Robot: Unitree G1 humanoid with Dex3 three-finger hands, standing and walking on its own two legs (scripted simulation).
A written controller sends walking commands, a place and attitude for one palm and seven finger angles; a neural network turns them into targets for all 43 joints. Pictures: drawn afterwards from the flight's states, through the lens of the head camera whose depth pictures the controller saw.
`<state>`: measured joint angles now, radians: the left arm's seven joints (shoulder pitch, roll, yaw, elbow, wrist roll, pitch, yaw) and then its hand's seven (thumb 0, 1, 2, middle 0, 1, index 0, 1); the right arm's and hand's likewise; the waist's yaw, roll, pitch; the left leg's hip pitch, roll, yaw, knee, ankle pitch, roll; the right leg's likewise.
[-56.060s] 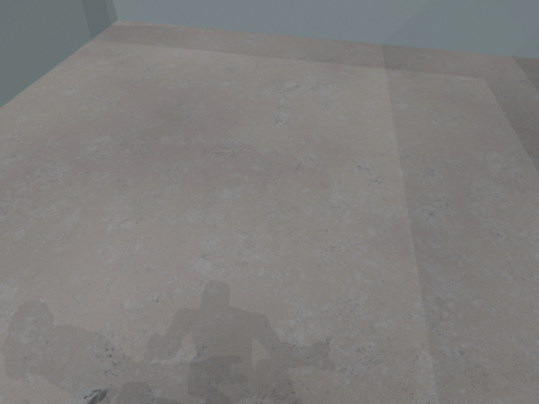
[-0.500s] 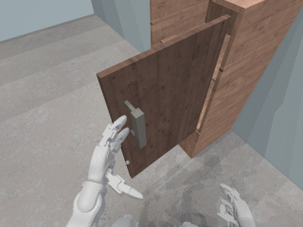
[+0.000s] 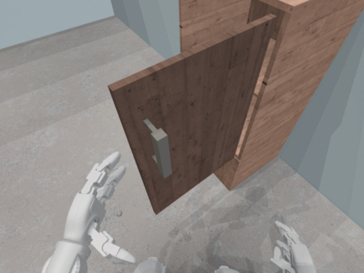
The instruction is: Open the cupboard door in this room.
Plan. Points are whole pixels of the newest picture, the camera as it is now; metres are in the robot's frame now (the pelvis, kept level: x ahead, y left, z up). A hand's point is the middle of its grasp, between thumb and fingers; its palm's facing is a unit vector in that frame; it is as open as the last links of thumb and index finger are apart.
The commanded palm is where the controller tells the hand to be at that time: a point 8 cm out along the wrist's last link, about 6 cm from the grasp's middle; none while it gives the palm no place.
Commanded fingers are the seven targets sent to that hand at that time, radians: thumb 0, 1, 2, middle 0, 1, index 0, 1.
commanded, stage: draw the hand back to the body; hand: left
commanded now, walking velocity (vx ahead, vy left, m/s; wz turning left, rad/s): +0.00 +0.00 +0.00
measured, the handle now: (157, 149) +0.36 +0.07 +0.07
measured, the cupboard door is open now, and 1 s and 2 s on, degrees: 92 92 92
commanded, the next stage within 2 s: step back with the hand held close in 1.58 s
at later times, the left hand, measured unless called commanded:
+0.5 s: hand (76, 209) +0.21 +0.18 +0.13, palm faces -0.08 -0.99 -0.07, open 16.2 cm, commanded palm +0.18 +0.24 +0.14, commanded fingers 0.00 -0.29 0.39 -0.16 -0.30 -0.16 -0.30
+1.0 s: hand (11, 178) +0.23 +0.26 +0.19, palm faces +0.31 -0.87 -0.39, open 11.5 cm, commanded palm +0.18 +0.30 +0.21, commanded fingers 0.00 0.58 0.76 -0.19 -0.30 -0.19 -0.30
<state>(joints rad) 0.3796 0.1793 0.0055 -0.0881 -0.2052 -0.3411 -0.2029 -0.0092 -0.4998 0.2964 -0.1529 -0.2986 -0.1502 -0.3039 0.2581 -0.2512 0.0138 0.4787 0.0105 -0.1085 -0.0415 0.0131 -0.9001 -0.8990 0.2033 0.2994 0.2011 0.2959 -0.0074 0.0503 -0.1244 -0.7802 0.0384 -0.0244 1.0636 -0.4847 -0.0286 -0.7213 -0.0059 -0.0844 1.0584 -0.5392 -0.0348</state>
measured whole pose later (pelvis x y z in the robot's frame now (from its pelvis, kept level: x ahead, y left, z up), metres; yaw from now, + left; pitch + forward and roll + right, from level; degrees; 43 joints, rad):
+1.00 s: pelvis +0.03 +0.03 +0.07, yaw -2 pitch -3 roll -1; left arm 0.50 0.32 0.21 -0.37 -0.03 -0.06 0.12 0.00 0.25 0.62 -0.19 -0.30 -0.18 -0.30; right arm 0.21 -0.22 0.06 0.61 -0.01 -0.12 -0.09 0.01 -0.90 -0.90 0.21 0.30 0.20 0.30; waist 0.05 0.05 0.00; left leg -0.17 0.01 0.05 0.51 -0.29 0.02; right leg -0.12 -0.02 -0.02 0.47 -0.30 0.02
